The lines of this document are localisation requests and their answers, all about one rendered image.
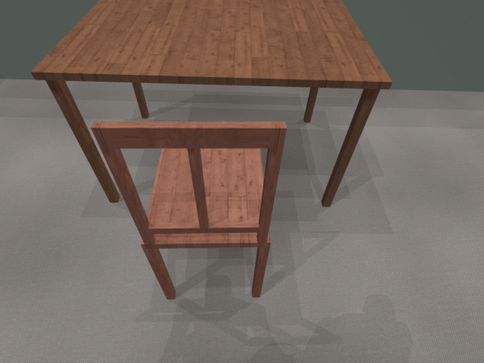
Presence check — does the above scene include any chair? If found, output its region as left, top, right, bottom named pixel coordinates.
left=91, top=121, right=287, bottom=299

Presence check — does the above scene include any table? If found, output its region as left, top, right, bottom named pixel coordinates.
left=31, top=0, right=392, bottom=207

